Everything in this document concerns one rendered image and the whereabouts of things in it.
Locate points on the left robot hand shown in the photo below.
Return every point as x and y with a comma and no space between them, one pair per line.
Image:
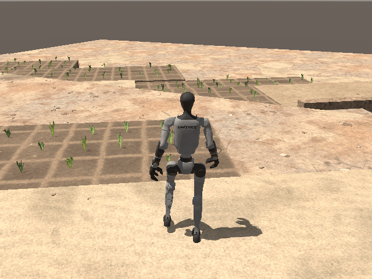
152,172

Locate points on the right robot hand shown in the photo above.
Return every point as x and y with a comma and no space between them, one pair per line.
216,162

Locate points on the robot left foot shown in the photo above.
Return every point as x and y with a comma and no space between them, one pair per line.
166,221

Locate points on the right robot shin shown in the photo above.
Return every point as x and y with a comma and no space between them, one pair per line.
197,217

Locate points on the robot left upper arm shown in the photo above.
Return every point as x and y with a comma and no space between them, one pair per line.
166,132

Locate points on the right robot forearm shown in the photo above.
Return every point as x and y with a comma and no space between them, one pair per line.
213,152

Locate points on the left robot forearm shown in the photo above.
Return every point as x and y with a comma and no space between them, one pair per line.
157,156

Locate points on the robot right upper arm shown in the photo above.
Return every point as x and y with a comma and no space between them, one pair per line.
207,132

